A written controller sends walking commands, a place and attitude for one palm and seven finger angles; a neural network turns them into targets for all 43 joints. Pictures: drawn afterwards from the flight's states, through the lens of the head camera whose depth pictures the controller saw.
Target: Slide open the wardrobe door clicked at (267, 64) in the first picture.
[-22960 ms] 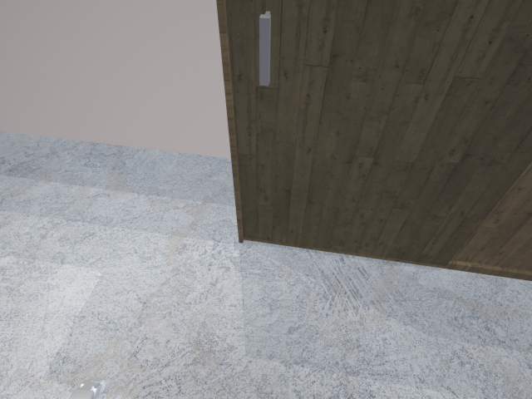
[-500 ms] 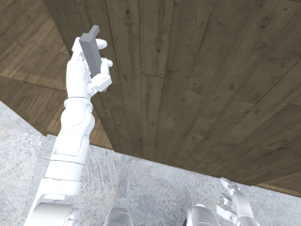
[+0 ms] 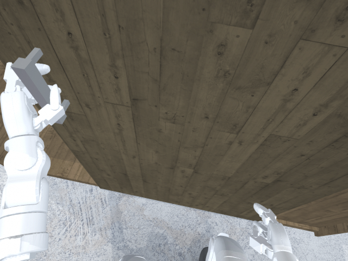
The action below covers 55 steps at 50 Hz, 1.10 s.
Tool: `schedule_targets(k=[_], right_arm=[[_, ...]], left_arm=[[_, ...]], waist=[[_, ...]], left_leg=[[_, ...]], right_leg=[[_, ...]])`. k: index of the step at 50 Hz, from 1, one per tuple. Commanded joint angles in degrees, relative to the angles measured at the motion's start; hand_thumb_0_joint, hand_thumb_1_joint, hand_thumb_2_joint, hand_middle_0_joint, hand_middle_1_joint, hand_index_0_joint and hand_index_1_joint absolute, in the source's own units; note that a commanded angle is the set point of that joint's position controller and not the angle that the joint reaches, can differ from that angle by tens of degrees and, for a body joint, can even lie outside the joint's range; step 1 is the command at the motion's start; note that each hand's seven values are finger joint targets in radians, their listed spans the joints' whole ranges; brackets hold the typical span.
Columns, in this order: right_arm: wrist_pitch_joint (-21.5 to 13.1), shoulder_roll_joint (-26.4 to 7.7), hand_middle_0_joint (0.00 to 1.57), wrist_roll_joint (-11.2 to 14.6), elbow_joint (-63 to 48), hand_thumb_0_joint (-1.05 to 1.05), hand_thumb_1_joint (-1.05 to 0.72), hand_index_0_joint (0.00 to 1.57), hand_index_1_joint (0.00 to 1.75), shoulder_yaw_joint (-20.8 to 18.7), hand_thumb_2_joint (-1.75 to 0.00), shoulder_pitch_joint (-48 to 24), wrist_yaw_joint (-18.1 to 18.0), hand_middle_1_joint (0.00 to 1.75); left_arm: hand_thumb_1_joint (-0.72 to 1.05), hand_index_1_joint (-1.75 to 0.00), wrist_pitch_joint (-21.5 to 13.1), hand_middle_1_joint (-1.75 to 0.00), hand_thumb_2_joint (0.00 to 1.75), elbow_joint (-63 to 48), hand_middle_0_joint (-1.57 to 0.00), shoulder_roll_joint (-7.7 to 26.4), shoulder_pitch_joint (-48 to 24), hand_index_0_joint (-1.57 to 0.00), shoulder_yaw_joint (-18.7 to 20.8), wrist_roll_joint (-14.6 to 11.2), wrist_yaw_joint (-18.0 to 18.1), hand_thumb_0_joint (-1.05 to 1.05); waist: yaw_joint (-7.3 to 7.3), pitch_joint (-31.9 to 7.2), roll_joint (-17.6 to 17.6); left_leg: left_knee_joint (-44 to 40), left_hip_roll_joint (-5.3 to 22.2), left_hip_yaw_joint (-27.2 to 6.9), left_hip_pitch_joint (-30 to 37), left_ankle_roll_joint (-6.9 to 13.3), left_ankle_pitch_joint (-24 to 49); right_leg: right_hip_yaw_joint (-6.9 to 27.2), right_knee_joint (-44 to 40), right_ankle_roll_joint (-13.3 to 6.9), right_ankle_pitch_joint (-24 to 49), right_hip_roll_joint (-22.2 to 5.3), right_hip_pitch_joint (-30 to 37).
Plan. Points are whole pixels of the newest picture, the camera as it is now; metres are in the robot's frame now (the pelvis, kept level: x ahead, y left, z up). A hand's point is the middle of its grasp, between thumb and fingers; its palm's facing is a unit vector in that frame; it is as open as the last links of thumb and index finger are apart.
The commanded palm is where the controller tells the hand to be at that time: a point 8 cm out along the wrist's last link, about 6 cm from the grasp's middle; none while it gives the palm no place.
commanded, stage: stop walking and hold the door there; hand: left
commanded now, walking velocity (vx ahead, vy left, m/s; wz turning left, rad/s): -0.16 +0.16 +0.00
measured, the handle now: (48, 88) +0.36 +0.34 +0.12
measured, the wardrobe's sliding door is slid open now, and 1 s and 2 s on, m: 0.51 0.51 0.51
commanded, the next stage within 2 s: none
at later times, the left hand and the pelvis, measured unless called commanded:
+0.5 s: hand (55, 107) +0.33 +0.31 +0.12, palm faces +0.56 -0.80 -0.20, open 6.7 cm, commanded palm +0.28 +0.33 +0.10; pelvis -0.02 +0.00 -0.02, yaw -4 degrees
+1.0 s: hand (54, 107) +0.32 +0.31 +0.12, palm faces +0.54 -0.80 -0.24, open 6.4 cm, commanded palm +0.28 +0.33 +0.10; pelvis -0.06 -0.01 -0.01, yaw -9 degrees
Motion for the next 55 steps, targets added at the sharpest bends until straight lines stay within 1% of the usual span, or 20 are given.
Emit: schedule_targets(k=[1, 3, 4, 5, 6, 7, 8, 10, 13, 16, 18, 20, 22, 25, 30, 33, 40, 42, 51, 55], right_arm=[[-3.65, -9.54, 0.20, 0.29, -6.78, 0.00, -0.90, 0.20, 0.30, -2.77, -0.90, -2.16, -1.98, 0.30], [-4.06, -10.06, 0.20, 0.47, -6.23, 0.00, -0.90, 0.20, 0.30, -2.64, -0.90, -0.71, -2.21, 0.30], [-3.77, -8.50, 0.20, 0.73, -6.65, 0.00, -0.90, 0.20, 0.30, -2.21, -0.90, -0.96, -2.57, 0.30], [-3.41, -7.37, 0.20, 0.85, -8.09, 0.00, -0.90, 0.20, 0.30, -1.67, -0.90, -4.53, -3.47, 0.30], [-3.39, -7.31, 0.20, 0.23, -6.69, 0.00, -0.90, 0.20, 0.30, -1.00, -0.90, -4.78, -4.44, 0.30], [-3.11, -8.01, 0.20, -0.44, -5.39, 0.00, -0.90, 0.20, 0.30, -0.36, -0.90, -3.57, -4.79, 0.30], [-2.26, -8.87, 0.20, 0.62, -4.26, 0.00, -0.90, 0.20, 0.30, 0.00, -0.90, -1.69, -3.56, 0.30], [-1.84, -10.34, 0.20, 0.96, -3.42, 0.00, -0.90, 0.20, 0.30, -0.80, -0.90, -3.99, -4.33, 0.30], [0.08, -10.11, 0.20, 0.87, -3.13, 0.00, -0.90, 0.20, 0.30, -0.19, -0.90, -5.11, -5.28, 0.30], [0.48, -10.55, 0.20, 0.57, -2.62, 0.00, -0.90, 0.20, 0.30, -0.40, -0.90, -4.33, -5.15, 0.30], [0.72, -11.36, 0.20, 0.48, -2.51, 0.00, -0.90, 0.20, 0.30, -0.63, -0.90, -3.11, -5.31, 0.30], [0.15, -14.01, 0.20, 0.37, -4.71, 0.00, -0.90, 0.20, 0.30, -1.02, -0.90, -2.70, -5.08, 0.30], [-0.32, -10.95, 0.20, 0.64, -3.68, 0.00, -0.90, 0.20, 0.30, -0.57, -0.90, -3.01, -4.81, 0.30], [-1.84, -12.35, 0.20, 0.47, -1.63, 0.00, -0.90, 0.20, 0.30, -1.58, -0.90, 0.40, -4.98, 0.30], [-2.91, -12.12, 0.20, -0.40, -1.63, 0.00, -0.90, 0.20, 0.30, -0.66, -0.90, 2.45, -5.02, 0.30], [-3.05, -12.78, 0.20, -0.89, -1.45, 0.00, -0.90, 0.20, 0.30, -0.47, -0.90, 2.85, -4.90, 0.30], [-2.73, -12.18, 0.20, -0.96, -1.38, 0.00, -0.90, 0.20, 0.30, -0.62, -0.90, 1.45, -5.43, 0.30], [-1.56, -13.33, 0.20, 0.21, -0.43, 0.00, -0.90, 0.20, 0.30, -1.62, -0.90, 2.49, -5.58, 0.30], [-0.75, -14.56, 0.20, 0.51, -0.78, 0.00, -0.90, 0.20, 0.30, -1.58, -0.90, 1.77, -6.27, 0.30], [-0.80, -14.85, 0.20, 0.65, -0.82, 0.00, -0.90, 0.20, 0.30, -1.50, -0.90, 2.50, -6.58, 0.30]], left_arm=[[0.90, -1.40, -4.98, -1.40, 0.90, -12.05, -0.45, 14.24, -13.54, -0.45, 2.02, 1.86, -1.91, 0.00], [0.90, -1.40, -5.12, -1.40, 0.90, -9.25, -0.45, 17.78, -8.80, -0.45, 4.80, 2.93, -1.60, 0.00], [0.90, -1.40, -5.05, -1.40, 0.90, -8.57, -0.45, 21.17, -7.87, -0.45, 6.60, 3.88, -1.39, 0.00], [0.90, -1.40, -4.10, -1.40, 0.90, -5.77, -0.45, 26.89, -4.40, -0.45, 11.96, 3.78, -1.00, 0.00], [0.90, -1.40, -2.43, -1.40, 0.90, -2.62, -0.45, 27.05, -1.94, -0.45, 13.60, 2.64, -0.61, 0.00], [0.90, -1.40, -1.22, -1.40, 0.90, 1.58, -0.45, 29.18, -0.32, -0.45, 16.31, 3.06, 0.15, 0.00], [0.90, -1.40, -2.56, -1.40, 0.90, -0.03, -0.45, 30.66, -0.80, -0.45, 17.67, 3.05, -0.08, 0.00], [0.90, -1.40, -3.96, -1.40, 0.90, -2.42, -0.45, 28.09, -3.29, -0.45, 19.01, 1.85, 1.14, 0.00], [0.90, -1.40, -2.79, -1.40, 0.90, 2.01, -0.45, 26.08, -0.46, -0.45, 17.87, 2.39, 2.13, 0.00], [0.90, -1.40, -2.97, -1.40, 0.90, -1.40, -0.45, 24.21, -5.94, -0.45, 14.47, 2.49, 1.90, 0.00], [0.90, -1.40, -4.21, -1.40, 0.90, -1.03, -0.45, 21.46, -6.20, -0.45, 11.80, 2.50, 1.66, 0.00], [0.90, -1.40, -6.03, -1.40, 0.90, -5.81, -0.45, 18.68, -8.82, -0.45, 8.91, 2.40, 1.94, 0.00], [0.90, -1.40, -6.23, -1.40, 0.90, -3.76, -0.45, 18.21, -9.58, -0.45, 6.65, 3.22, 1.78, 0.00], [0.90, -1.40, -4.51, -1.40, 0.90, -0.14, -0.45, 19.23, -9.72, -0.45, 7.76, 3.48, 1.66, 0.00], [0.90, -1.40, -3.22, -1.40, 0.90, -0.29, -0.45, 16.41, -10.13, -0.45, 3.37, 2.75, 0.40, 0.00], [0.90, -1.40, -2.87, -1.40, 0.90, 1.97, -0.45, 20.29, -8.78, -0.45, 6.18, 2.77, 0.51, 0.00], [0.90, -1.40, -3.87, -1.40, 0.90, 9.46, -0.45, 27.71, -10.67, -0.45, 13.36, 3.29, 0.62, 0.00], [0.90, -1.40, -2.98, -1.40, 0.90, 15.13, -0.45, 27.28, -9.59, -0.45, 13.15, 2.34, 0.43, 0.00], [0.90, -1.40, -4.67, -1.40, 0.90, 22.22, -0.45, 26.07, -17.87, -0.45, 9.64, 3.16, 0.47, 0.00], [0.90, -1.40, -5.55, -1.40, 0.90, 23.51, -0.45, 25.62, -19.74, -0.45, 8.67, 3.35, 0.62, 0.00]], waist=[[-7.36, -23.31, 21.38], [-6.59, -24.21, 13.81], [-6.53, -26.32, 0.53], [-4.79, -28.91, -15.98], [-5.36, -26.93, -19.66], [-6.27, -21.26, -9.53], [-6.52, -24.10, -17.76], [-6.36, -28.09, -20.14], [-6.41, -30.54, -15.52], [-6.86, -27.75, -12.03], [-8.00, -24.26, -1.30], [-7.51, -19.94, 23.71], [-7.81, -16.61, 15.79], [-7.70, -17.01, 8.04], [-8.38, -20.29, 12.62], [-8.32, -21.26, 12.06], [-8.78, -25.37, 2.29], [-7.92, -26.69, -4.55], [-8.25, -18.09, 4.02], [-7.94, -18.79, 4.75]], left_leg=[[5.96, 3.73, 6.04, 8.45, 7.99, 44.79], [17.67, -0.59, 6.68, 4.81, 6.50, 38.04], [29.31, -5.61, 6.20, -3.48, 5.62, 20.88], [42.96, -15.49, 2.26, -17.71, 4.70, -18.59], [50.09, -14.85, -7.11, -20.36, 5.11, -23.38], [47.47, -12.54, -9.02, -21.08, 5.02, -19.45], [49.40, -12.13, -8.59, -22.86, 3.39, -20.18], [43.22, -13.16, -8.40, -20.93, 3.27, -18.59], [28.26, -14.45, -4.87, -15.12, 4.61, -13.81], [17.53, -15.46, -3.47, -8.02, 5.22, -7.12], [2.83, -12.66, -2.90, -0.81, 5.37, 0.35], [-12.93, 5.01, -25.19, -10.28, 12.63, -3.29], [-16.30, 5.80, -25.65, -20.66, 15.56, -17.44], [-11.18, 0.60, -16.70, -10.58, 13.52, -4.75], [-10.07, -0.11, -13.44, 0.55, 11.27, 8.29], [-7.70, -0.57, -12.01, 1.78, 10.28, 16.98], [2.60, -7.31, -2.90, -4.68, 5.31, 16.18], [4.48, -7.55, -3.07, -5.20, 6.17, 16.64], [-3.56, -5.63, -7.51, -6.94, 7.67, -4.43], [-6.88, -4.64, -9.19, -7.64, 8.02, -7.19]], right_leg=[[-4.47, -13.94, -0.84, 4.75, 2.97, 9.02], [-3.81, -25.87, -1.47, 20.49, 2.40, 18.18], [4.18, -26.32, -3.78, 42.87, -4.39, 26.40], [23.11, -24.39, -10.16, 71.19, -16.65, 31.85], [26.19, -28.16, -10.66, 68.30, -22.97, 25.28], [24.63, -30.68, -11.00, 58.58, -22.97, 20.71], [27.26, -30.14, -13.71, 49.91, -24.14, 23.42], [18.49, -26.56, -12.69, 52.81, -20.52, 27.16], [12.86, -25.99, -10.21, 44.14, -18.05, 24.92], [13.04, -30.59, -8.80, 19.07, -16.16, 14.22], [8.35, -27.02, -6.26, 1.46, -11.41, 7.44], [1.78, -2.94, -3.11, -13.42, 0.20, 3.12], [7.36, 10.18, -3.71, -8.89, 0.74, 5.42], [5.03, 5.80, -1.86, -2.25, -0.54, 2.71], [0.98, -11.50, -1.50, -4.83, 0.96, 6.35], [0.06, -21.96, -1.74, -2.18, 1.20, 10.99], [7.80, -28.68, -4.73, 29.98, -7.69, 19.22], [8.34, -28.83, -4.29, 28.40, -6.83, 19.75], [7.33, -32.40, -3.99, -3.31, -3.81, 8.37], [5.68, -30.09, -3.87, -2.24, -2.69, 10.21]])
